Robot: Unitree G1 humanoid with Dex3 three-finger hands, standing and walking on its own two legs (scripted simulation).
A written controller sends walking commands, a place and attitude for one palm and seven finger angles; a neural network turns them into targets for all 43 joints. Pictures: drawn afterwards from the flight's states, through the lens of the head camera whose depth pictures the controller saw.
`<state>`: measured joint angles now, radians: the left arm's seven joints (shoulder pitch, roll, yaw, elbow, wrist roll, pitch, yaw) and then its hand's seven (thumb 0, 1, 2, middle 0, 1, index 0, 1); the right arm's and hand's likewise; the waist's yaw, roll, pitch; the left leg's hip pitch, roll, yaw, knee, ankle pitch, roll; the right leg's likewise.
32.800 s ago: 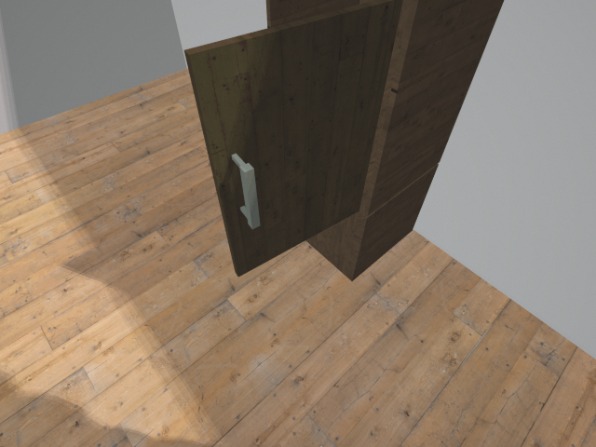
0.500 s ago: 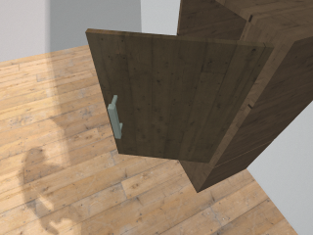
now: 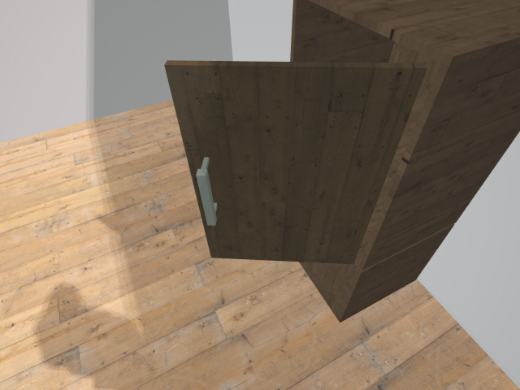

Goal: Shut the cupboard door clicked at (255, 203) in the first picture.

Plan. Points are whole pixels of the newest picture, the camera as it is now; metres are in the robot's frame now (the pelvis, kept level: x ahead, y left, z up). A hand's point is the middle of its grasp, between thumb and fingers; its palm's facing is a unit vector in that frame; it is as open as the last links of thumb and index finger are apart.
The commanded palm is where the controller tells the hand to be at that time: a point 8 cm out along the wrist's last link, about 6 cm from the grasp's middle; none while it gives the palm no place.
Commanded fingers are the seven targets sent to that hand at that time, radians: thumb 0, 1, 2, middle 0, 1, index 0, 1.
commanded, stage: come to a stop and stand still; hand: left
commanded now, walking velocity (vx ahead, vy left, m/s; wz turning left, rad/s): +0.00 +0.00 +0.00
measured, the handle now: (209, 192) +0.52 +0.15 -0.03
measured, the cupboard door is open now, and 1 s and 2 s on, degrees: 60 60 60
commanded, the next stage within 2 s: look again from close up in 0.24 s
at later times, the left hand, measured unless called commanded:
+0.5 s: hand out of the picture +0.01 +0.18 -0.17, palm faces -0.02 -0.98 -0.22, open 7.4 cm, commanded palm none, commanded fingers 0.00 0.90 0.90 -0.20 -0.30 -0.20 -0.30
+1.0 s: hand out of the picture +0.12 +0.19 -0.14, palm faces +0.13 -0.96 -0.25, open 7.4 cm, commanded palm +0.12 +0.23 -0.07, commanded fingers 0.00 0.90 0.90 -0.25 -0.36 -0.25 -0.36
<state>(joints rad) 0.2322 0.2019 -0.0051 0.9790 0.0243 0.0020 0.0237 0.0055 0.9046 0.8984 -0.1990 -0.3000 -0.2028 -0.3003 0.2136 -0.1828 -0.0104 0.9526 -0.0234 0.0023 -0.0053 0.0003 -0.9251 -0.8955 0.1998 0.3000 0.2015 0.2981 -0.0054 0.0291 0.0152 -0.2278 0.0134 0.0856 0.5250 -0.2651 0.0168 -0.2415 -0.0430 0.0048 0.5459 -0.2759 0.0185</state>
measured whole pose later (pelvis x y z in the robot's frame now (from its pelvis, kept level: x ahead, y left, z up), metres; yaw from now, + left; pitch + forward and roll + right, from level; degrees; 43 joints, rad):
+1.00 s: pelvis +0.03 -0.02 +0.00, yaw +1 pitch -1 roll +1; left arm 0.28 0.23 0.09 0.74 -0.04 0.01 0.01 0.01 0.90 0.90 -0.20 -0.30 -0.21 -0.30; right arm 0.21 -0.22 0.00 1.00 0.00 -0.08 -0.05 0.01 -0.91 -0.90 0.20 0.30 0.20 0.30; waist 0.00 -0.01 0.06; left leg -0.21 0.04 0.06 0.52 -0.28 -0.02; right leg -0.23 -0.01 0.00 0.56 -0.30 0.00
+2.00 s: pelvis -0.02 +0.00 -0.10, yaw +3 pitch +15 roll -3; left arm 0.44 0.25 0.14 -0.10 -0.27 -0.38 -0.30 0.02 0.90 0.90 -1.00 -1.17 -1.00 -1.17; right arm 0.23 -0.24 0.00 0.50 0.02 -0.22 -0.05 0.01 -0.91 -0.90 0.20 0.30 0.20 0.30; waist 0.00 0.02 -0.14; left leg -0.97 0.03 -0.02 1.23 -0.52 0.02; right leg -0.91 -0.03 -0.07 1.17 -0.52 0.02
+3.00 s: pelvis -0.01 -0.01 -0.09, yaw +3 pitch +14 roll -2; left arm 0.37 0.26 0.17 -0.04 -0.31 -0.35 -0.34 0.02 0.90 0.90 -1.30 -1.50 -1.30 -1.50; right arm 0.25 -0.23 0.02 0.48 0.02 -0.17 -0.05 0.01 -0.91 -0.90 0.20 0.30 0.20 0.30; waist 0.00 0.04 -0.14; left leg -0.91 0.04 -0.03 1.19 -0.52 -0.01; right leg -0.85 -0.02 -0.08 1.14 -0.53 0.00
